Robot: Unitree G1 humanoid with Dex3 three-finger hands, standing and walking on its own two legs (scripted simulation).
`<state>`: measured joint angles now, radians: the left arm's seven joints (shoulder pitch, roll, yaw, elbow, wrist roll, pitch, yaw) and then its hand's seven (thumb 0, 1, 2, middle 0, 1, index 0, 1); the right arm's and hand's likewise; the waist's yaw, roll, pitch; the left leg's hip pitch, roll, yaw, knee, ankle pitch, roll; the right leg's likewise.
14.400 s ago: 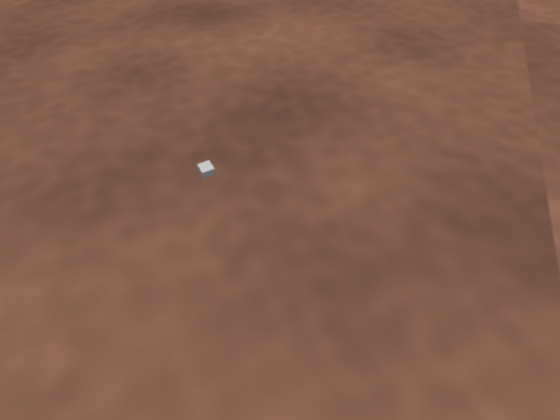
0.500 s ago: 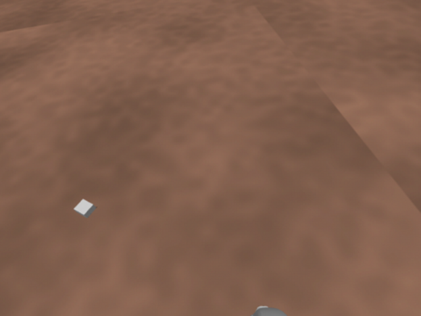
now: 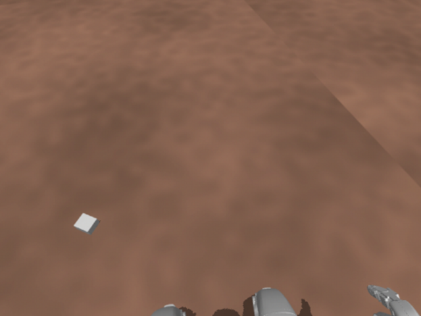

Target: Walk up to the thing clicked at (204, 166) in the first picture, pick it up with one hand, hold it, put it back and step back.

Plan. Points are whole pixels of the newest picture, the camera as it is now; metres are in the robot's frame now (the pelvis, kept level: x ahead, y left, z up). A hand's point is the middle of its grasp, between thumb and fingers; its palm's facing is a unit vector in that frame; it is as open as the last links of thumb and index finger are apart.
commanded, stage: walk up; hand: left
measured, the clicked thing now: (86, 223) +0.63 +0.60 -0.71
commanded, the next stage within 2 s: none
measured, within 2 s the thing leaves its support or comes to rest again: neither
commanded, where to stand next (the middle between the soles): +0.17 +0.53 m, yaw -25 degrees
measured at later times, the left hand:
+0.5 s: hand out of the picture +0.16 +0.54 -0.10, palm faces -0.14 -0.75 -0.65, open 7.4 cm
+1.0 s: hand out of the picture +0.24 +0.72 -0.10, palm faces -0.23 -0.77 -0.59, open 7.4 cm
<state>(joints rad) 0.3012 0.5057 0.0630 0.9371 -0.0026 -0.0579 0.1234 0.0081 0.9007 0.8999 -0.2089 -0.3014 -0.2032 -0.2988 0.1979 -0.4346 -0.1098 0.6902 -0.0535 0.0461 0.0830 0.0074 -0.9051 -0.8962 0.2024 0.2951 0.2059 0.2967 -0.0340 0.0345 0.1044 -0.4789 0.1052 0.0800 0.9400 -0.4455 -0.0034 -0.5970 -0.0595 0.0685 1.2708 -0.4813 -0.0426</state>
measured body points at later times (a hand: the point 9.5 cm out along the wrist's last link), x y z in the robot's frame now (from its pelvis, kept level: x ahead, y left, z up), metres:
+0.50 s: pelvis +0.05 +0.22 -0.01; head +0.08 +0.18 +0.43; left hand +0.17 +0.58 -0.06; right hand +0.13 -0.14 -0.12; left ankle +0.10 +0.40 -0.67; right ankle +0.11 -0.01 -0.69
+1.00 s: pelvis +0.08 +0.45 +0.00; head +0.11 +0.39 +0.45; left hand +0.25 +0.76 -0.06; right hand +0.07 +0.11 -0.13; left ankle +0.14 +0.60 -0.61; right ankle +0.12 +0.27 -0.69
